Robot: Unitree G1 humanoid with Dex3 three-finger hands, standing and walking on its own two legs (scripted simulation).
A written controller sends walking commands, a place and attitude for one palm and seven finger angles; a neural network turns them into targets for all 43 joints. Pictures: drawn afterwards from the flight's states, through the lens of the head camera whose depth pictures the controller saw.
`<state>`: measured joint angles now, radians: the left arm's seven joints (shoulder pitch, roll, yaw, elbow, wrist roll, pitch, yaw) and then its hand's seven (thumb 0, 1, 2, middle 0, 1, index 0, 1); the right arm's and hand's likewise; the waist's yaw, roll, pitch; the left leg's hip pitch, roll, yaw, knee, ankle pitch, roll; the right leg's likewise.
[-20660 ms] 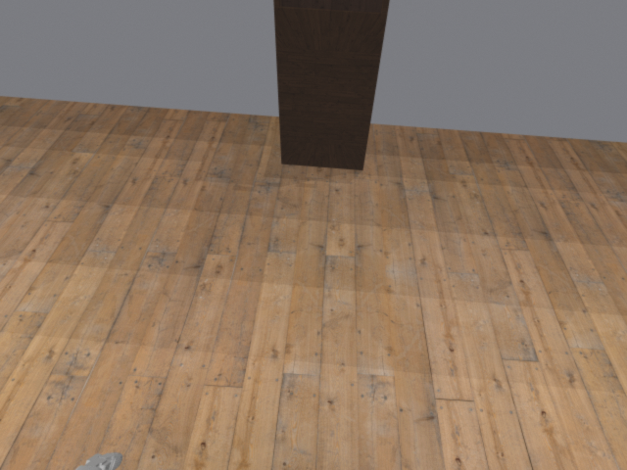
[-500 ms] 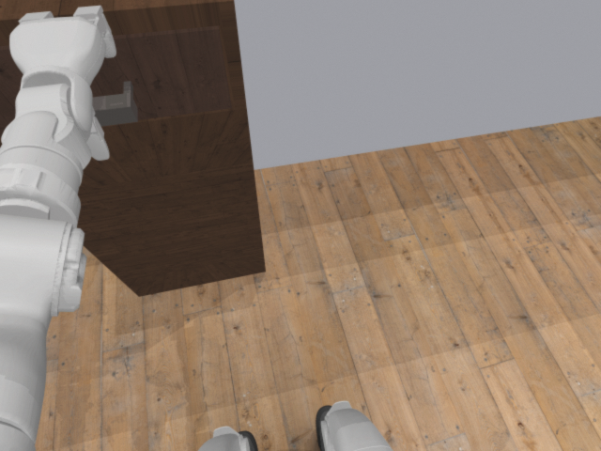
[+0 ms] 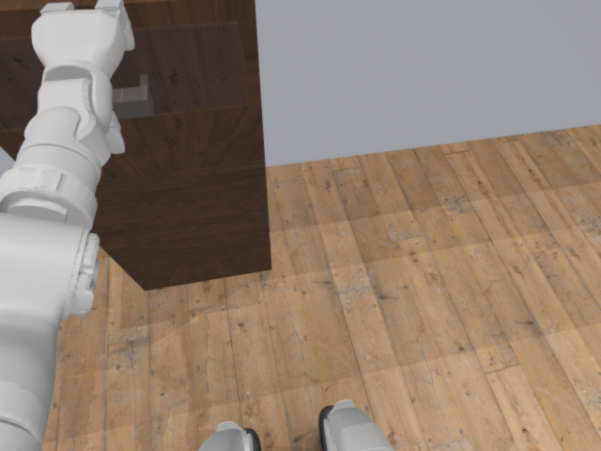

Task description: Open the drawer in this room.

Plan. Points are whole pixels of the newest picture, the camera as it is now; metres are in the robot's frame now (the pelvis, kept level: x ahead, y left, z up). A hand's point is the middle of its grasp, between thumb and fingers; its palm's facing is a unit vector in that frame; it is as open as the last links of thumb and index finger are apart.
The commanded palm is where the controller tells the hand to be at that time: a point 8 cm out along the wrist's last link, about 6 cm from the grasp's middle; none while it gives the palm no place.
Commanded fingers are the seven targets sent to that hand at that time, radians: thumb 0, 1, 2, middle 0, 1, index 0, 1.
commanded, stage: lower the fingers behind the handle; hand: left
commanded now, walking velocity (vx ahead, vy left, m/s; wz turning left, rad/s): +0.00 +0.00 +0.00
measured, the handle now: (111, 94) +0.60 +0.20 +0.08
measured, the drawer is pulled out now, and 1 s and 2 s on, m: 0.00 0.00 0.00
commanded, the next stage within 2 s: lift the fingers back up to retry in 0.08 s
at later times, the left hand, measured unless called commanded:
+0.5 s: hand (101, 79) +0.56 +0.19 +0.14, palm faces +0.02 +0.01 -1.00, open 13.7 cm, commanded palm +0.55 +0.20 +0.17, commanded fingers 0.00 -0.50 0.30 -0.30 -1.20 -0.30 -1.20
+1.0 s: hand (98, 76) +0.56 +0.19 +0.14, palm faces +0.01 -0.01 -1.00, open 13.5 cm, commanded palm +0.55 +0.20 +0.20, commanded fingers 0.00 -0.50 0.30 -0.30 -1.20 -0.30 -1.20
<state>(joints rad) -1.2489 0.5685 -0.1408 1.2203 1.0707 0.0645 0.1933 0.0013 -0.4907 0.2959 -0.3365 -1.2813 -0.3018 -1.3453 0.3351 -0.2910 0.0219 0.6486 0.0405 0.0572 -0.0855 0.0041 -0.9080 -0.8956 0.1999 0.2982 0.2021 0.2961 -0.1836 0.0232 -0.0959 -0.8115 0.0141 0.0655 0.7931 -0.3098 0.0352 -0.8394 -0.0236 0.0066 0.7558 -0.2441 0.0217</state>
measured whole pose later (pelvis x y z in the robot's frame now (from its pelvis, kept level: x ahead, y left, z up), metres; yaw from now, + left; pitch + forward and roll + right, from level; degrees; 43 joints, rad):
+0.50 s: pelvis +0.01 -0.01 +0.01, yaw +0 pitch +18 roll +0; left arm -1.21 0.59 -0.11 1.23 1.07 0.03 0.16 0.00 -0.49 0.30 -0.34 -1.25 -0.31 -1.32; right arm 0.38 -0.28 0.01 0.66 0.04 0.05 -0.08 0.00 -0.91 -0.90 0.20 0.30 0.20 0.30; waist -0.18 0.04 -0.10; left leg -0.77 0.03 0.05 0.77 -0.31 0.02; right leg -0.79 -0.01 0.00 0.73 -0.25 0.01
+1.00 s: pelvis +0.05 -0.01 +0.03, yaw +0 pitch +14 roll +0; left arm -1.04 0.51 -0.07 1.12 1.06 -0.02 0.18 0.00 -0.49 0.30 -0.40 -1.23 -0.38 -1.23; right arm 0.35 -0.27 -0.02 0.72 0.02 0.05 -0.05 0.01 -0.91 -0.90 0.20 0.30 0.20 0.30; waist -0.12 0.06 -0.09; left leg -0.55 0.02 0.05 0.60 -0.30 0.01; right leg -0.58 -0.01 -0.01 0.57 -0.24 0.01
